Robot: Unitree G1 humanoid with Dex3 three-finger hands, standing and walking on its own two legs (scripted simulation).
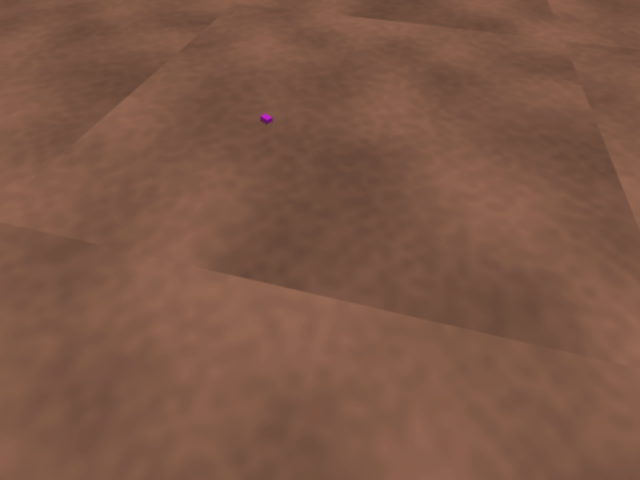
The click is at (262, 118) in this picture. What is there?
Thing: small brick
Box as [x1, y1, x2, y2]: [260, 114, 272, 123]
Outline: 260,116 260,119 267,123 272,120 271,117 266,114
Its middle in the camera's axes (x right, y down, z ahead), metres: -0.30 -0.68 +2.24
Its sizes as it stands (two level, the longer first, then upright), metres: 0.062 0.038 0.025
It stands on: the floor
